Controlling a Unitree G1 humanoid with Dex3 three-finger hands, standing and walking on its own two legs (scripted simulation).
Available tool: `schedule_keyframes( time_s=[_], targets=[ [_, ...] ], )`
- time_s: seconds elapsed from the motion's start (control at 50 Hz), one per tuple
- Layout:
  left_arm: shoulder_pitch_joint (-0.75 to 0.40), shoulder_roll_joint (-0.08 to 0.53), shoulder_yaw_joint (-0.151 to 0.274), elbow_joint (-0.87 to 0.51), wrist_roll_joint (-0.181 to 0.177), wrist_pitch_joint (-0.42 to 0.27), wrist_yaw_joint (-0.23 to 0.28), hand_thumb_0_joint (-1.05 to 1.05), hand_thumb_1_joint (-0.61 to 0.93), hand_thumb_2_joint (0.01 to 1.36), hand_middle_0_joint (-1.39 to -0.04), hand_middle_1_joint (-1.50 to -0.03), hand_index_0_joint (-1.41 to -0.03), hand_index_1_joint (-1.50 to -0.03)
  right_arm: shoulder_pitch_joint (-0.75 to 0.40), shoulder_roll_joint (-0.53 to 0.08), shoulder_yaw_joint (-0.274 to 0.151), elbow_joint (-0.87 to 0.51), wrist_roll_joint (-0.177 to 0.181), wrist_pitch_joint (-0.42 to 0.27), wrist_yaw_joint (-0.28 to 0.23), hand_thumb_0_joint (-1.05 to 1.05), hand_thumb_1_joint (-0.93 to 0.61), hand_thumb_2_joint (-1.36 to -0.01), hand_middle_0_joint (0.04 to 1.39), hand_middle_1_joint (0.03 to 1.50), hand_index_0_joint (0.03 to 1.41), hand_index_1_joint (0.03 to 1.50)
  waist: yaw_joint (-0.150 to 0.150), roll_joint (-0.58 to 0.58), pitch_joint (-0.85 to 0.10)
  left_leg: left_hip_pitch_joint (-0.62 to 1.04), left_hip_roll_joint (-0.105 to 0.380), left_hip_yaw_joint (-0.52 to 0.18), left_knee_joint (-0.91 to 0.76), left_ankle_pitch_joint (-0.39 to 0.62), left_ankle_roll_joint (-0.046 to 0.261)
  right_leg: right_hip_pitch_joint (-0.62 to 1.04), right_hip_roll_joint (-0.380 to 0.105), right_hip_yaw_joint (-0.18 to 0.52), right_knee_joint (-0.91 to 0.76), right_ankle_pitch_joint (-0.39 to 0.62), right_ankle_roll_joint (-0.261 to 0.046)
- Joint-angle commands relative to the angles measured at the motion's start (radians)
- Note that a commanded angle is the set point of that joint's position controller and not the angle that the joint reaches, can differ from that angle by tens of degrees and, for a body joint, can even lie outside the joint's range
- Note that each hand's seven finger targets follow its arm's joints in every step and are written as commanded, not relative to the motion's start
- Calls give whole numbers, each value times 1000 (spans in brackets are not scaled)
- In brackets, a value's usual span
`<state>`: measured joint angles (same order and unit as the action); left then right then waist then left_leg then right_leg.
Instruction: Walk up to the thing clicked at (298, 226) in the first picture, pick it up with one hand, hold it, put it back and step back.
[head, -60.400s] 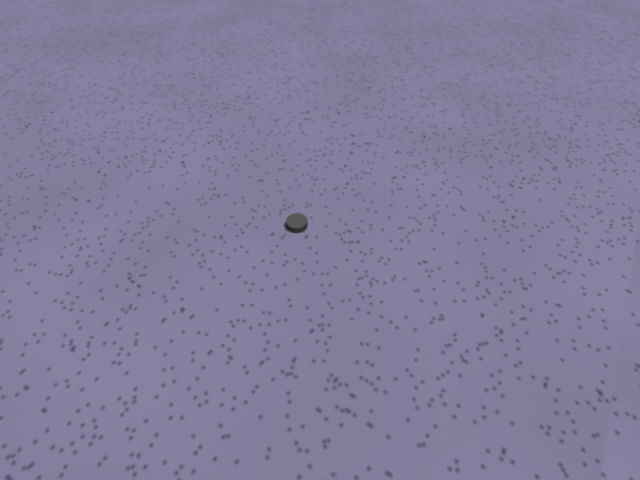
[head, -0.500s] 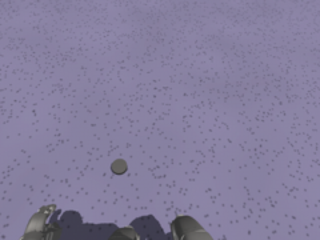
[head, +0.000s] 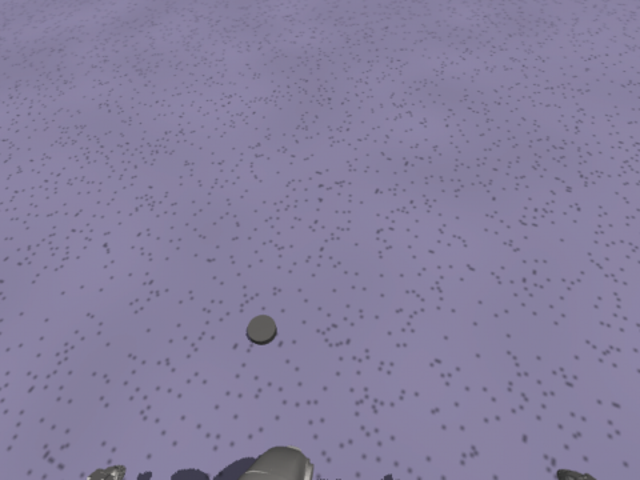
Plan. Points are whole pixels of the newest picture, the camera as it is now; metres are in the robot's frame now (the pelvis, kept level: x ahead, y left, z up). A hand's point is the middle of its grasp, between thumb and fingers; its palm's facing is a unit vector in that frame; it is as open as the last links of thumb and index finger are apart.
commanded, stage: step back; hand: left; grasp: from above
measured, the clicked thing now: (262, 329) +0.62 +0.25 -0.75
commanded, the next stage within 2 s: none
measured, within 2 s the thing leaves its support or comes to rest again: neither
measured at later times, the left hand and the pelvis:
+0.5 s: hand out of the picture -0.07 +0.27 -0.16, palm faces -0.02 -0.92 -0.39, open 7.4 cm; pelvis -0.16 -0.01 -0.01, yaw -2 degrees
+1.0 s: hand out of the picture -0.21 +0.26 -0.15, palm faces +0.05 -0.93 -0.37, open 7.4 cm; pelvis -0.33 -0.02 +0.00, yaw +3 degrees
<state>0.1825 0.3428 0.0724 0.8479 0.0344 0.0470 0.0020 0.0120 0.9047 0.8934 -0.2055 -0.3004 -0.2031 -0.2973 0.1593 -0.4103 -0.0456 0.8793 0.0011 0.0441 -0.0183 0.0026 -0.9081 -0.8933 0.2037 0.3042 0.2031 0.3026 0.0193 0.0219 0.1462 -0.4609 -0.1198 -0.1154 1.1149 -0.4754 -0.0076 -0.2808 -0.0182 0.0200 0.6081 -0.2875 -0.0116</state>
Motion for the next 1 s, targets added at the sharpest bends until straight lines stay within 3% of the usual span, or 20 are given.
schedule_keyframes(
  time_s=[0.0,0.06,0.1,0.12,0.14,0.16,0.22,0.36,0.48,0.5,0.52,0.54,0.6,0.74,0.8,0.82,0.84,0.86,0.92,0.98],
  targets=[
    [-52,260,73,-139,6,-32,35,0,900,900,-200,-300,-200,-300,16,-159,-44,-78,-6,-27,-15,0,-900,-900,200,300,200,300,13,-201,-160,-31,65,14,-178,-57,-14,206,-248,213,-131,463,-216],
    [-43,272,66,-142,-4,-19,30,0,900,900,-200,-300,-200,-300,53,-142,-48,-66,-15,-39,-7,0,-900,-900,200,300,200,300,5,-208,-198,98,92,88,-504,41,12,218,-216,174,-38,488,-178],
    [-51,262,55,-153,-17,-4,20,0,900,900,-200,-300,-200,-300,109,-154,-62,-44,-28,-49,-5,0,-900,-900,200,300,200,300,-27,-148,-199,252,100,103,-733,312,23,96,-170,141,41,367,-114],
    [-27,224,48,-162,-22,0,16,0,900,900,-200,-300,-200,-300,98,-220,-79,-55,-43,-55,-6,0,-900,-900,200,300,200,300,-14,11,-210,325,267,-133,-750,416,74,-57,-77,94,135,153,-55],
    [-75,217,50,-181,-29,-3,23,0,900,900,-200,-300,-200,-300,34,-346,-100,-80,-34,-51,5,0,-900,-900,200,300,200,300,-30,232,-178,254,474,-372,-789,544,223,-178,105,-5,289,-259,-11],
    [-132,248,70,-166,-12,-3,36,0,900,900,-200,-300,-200,-300,36,-355,-104,-86,-36,-54,4,0,-900,-900,200,300,200,300,-85,195,-154,134,536,-467,-807,549,317,-142,102,137,490,-390,-3],
    [-30,223,69,-112,-35,3,31,0,900,900,-200,-300,-200,-300,-71,-236,-66,-95,-36,-56,-12,0,-900,-900,200,300,200,300,8,81,-143,211,393,-168,-709,662,233,-212,115,192,693,-237,-21],
    [-14,220,69,-121,-18,-8,15,0,900,900,-200,-300,-200,-300,6,-219,-72,-109,-32,-49,-21,0,-900,-900,200,300,200,300,-57,117,-189,391,394,-131,-648,647,271,-202,66,113,411,-245,51],
    [175,217,73,-11,-9,-21,2,0,900,900,-200,-300,-200,-300,-66,-245,-76,-133,-20,-15,-9,0,-900,-900,200,300,200,300,15,163,-254,157,312,-49,-567,380,144,157,41,-30,-169,5,-21],
    [160,263,86,-23,8,-26,2,0,900,900,-200,-300,-200,-300,-44,-199,-61,-138,-15,-11,-7,0,-900,-900,200,300,200,300,5,32,-213,3,238,-17,-470,218,87,183,-45,141,-202,-53,-47],
    [116,374,113,-60,9,-26,0,0,900,900,-200,-300,-200,-300,-82,-141,-49,-174,-4,-19,-11,0,-900,-900,200,300,200,300,26,-258,-157,-149,43,57,-284,-23,20,103,-256,433,-288,-63,-160],
    [39,446,121,-98,13,-24,5,0,900,900,-200,-300,-200,-300,-108,-176,-67,-168,-15,-17,-27,0,-900,-900,200,300,200,300,63,-312,-109,-83,50,-13,-50,-141,-8,-122,-427,584,-342,-37,-307],
    [-132,298,78,-129,9,-35,22,0,900,900,-200,-300,-200,-300,-3,-181,-64,-101,0,-21,-19,0,-900,-900,200,300,200,300,-57,-143,-85,-31,7,-50,78,2,7,-107,-223,218,-191,262,-194],
    [-25,293,72,-142,7,-20,39,0,900,900,-200,-300,-200,-300,9,-148,-51,-109,-22,-33,-14,0,-900,-900,200,300,200,300,16,-243,-159,21,91,70,-343,-47,3,166,-242,198,-65,495,-185],
    [-54,263,51,-155,-16,0,29,0,900,900,-200,-300,-200,-300,120,-151,-63,-52,-26,-44,-11,0,-900,-900,200,300,200,300,-28,-151,-217,233,91,121,-724,300,21,109,-180,137,91,394,-111],
    [-8,221,40,-156,-17,4,25,0,900,900,-200,-300,-200,-300,89,-207,-77,-60,-39,-48,-13,0,-900,-900,200,300,200,300,2,-20,-223,348,240,-97,-737,435,76,-65,-103,97,178,205,-61],
    [-46,217,37,-172,-28,-1,31,0,900,900,-200,-300,-200,-300,21,-337,-96,-91,-28,-43,-2,0,-900,-900,200,300,200,300,-5,204,-214,280,462,-346,-751,598,233,-167,62,-31,321,-200,-12],
    [-109,257,60,-159,-17,3,42,0,900,900,-200,-300,-200,-300,29,-356,-104,-98,-35,-46,-3,0,-900,-900,200,300,200,300,-64,191,-195,155,535,-458,-778,592,327,-131,67,103,531,-376,-6],
    [-40,236,58,-109,-35,16,36,0,900,900,-200,-300,-200,-300,-53,-255,-68,-92,-38,-50,-21,0,-900,-900,200,300,200,300,10,66,-150,165,391,-185,-705,641,233,-189,103,198,705,-259,-21],
    [34,238,64,-76,-20,12,27,0,900,900,-200,-300,-200,-300,-62,-210,-63,-105,-38,-45,-17,0,-900,-900,200,300,200,300,10,97,-153,229,365,-152,-717,521,235,-200,106,149,678,-216,22]
  ],
)
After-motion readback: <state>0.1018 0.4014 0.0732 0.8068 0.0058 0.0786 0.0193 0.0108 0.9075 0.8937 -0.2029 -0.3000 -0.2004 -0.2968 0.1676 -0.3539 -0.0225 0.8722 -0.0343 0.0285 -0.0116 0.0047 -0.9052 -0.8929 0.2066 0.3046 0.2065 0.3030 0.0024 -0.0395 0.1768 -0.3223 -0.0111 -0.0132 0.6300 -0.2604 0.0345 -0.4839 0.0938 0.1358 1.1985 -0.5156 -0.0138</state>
